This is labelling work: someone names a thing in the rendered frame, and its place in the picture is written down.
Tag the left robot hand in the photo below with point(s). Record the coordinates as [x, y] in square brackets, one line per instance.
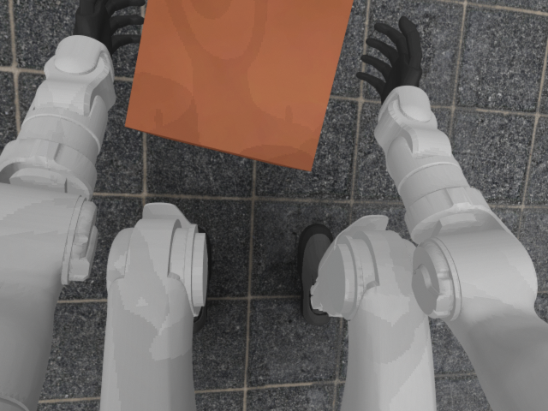
[94, 19]

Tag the right robot shin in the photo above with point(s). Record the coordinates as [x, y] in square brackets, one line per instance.
[320, 296]

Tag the right robot forearm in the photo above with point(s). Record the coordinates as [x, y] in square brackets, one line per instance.
[436, 195]

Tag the right robot hand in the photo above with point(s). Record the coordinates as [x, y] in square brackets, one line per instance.
[405, 61]

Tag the carton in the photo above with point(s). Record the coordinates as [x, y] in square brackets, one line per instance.
[251, 78]

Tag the left robot shin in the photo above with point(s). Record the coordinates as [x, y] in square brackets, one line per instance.
[119, 248]

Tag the robot right upper arm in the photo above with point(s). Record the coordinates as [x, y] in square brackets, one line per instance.
[481, 284]

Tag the robot left upper arm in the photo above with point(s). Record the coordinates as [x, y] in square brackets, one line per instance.
[47, 239]

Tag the left robot forearm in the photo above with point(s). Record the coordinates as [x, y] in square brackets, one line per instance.
[63, 131]

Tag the robot shin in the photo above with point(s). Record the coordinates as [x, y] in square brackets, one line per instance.
[320, 296]
[119, 248]

